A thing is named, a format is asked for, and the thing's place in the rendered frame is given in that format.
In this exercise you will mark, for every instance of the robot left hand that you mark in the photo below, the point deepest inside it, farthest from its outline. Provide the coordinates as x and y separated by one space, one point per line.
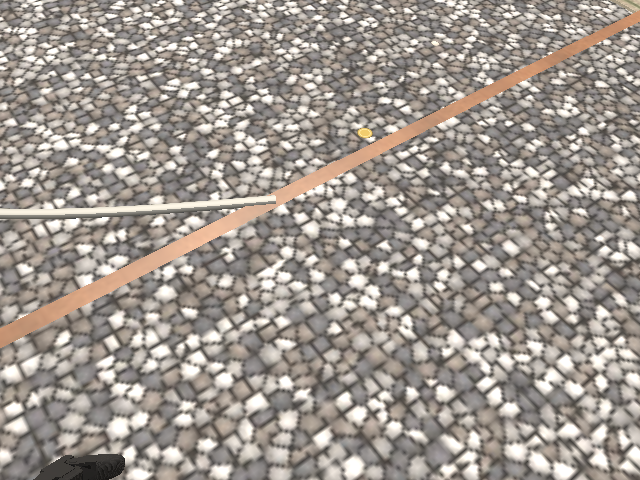
89 467

